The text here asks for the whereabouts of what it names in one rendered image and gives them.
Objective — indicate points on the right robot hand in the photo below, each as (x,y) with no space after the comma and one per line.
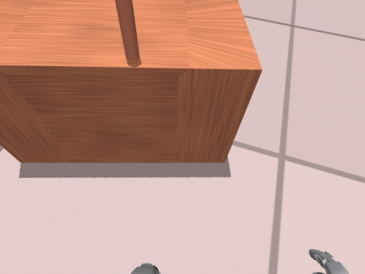
(327,262)

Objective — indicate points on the can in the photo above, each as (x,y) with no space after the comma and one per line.
(128,29)

